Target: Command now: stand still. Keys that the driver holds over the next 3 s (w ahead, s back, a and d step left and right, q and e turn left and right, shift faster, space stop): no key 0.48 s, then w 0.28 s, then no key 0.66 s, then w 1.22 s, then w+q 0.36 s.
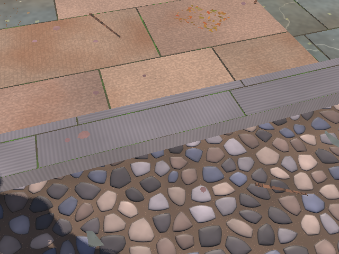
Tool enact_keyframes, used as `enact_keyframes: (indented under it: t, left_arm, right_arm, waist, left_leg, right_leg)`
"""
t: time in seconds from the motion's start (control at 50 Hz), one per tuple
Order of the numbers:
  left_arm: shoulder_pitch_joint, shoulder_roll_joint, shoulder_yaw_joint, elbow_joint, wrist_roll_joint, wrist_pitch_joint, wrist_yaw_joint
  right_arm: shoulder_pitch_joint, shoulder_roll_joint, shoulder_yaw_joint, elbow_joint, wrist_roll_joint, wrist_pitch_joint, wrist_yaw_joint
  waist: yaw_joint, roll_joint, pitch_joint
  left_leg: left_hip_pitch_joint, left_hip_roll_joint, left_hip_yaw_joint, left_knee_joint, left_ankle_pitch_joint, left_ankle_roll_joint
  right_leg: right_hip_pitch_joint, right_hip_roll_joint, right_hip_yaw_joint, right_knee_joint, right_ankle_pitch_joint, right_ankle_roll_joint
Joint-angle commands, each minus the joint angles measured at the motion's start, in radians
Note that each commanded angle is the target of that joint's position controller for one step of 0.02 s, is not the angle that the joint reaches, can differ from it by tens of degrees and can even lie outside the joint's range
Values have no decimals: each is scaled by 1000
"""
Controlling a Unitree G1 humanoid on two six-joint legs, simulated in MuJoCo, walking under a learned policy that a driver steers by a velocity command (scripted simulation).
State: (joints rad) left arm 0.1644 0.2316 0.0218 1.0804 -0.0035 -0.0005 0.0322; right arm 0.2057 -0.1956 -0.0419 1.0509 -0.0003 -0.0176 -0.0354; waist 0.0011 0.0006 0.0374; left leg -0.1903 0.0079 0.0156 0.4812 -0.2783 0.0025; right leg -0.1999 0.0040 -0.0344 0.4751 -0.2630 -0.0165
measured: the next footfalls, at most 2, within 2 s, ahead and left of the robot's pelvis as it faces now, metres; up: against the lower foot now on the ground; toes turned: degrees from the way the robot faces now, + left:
right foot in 1.14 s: +0.26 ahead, -0.07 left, +0.00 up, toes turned -3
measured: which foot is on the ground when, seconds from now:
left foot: down 0.00-1.00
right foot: down 0.00-0.80, up 0.82-1.00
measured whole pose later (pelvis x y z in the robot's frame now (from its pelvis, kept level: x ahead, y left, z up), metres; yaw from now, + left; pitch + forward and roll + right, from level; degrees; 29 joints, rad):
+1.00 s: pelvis +0.09 +0.06 +0.01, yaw +0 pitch +2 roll -1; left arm 0.14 0.24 0.06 1.02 -0.02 -0.05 0.02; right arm 0.37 -0.17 -0.03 1.10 -0.01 -0.08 -0.02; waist -0.03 -0.02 0.00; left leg -0.13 -0.01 0.05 0.37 -0.27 0.05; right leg -0.51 -0.04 -0.02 0.92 -0.31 -0.02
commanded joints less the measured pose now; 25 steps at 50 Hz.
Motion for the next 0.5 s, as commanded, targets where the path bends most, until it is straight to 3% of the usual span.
enact_keyframes:
  t: [0.02,0.48,0.5]
  left_arm:
    - [29,95,16,-17,-1,-2,5]
    - [49,67,21,21,3,-3,9]
    - [72,59,19,33,3,-2,10]
  right_arm:
    - [38,-109,-20,-17,0,-2,-4]
    - [50,-87,-15,36,-2,10,-15]
    - [72,-77,-12,49,-2,12,-16]
  waist:
    - [2,0,-52]
    - [-1,1,3]
    - [-1,-4,-19]
  left_leg:
    - [14,44,-40,-58,321,28]
    - [-9,29,-22,-93,146,13]
    - [-3,15,-7,-90,45,15]
  right_leg:
    - [47,-44,43,-43,296,-29]
    - [13,-42,48,-87,151,-25]
    - [22,-34,41,-94,39,-29]
Over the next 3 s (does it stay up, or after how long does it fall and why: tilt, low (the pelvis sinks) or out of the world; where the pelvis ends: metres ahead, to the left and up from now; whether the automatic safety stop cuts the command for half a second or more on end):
stays up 0.80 0.07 0.00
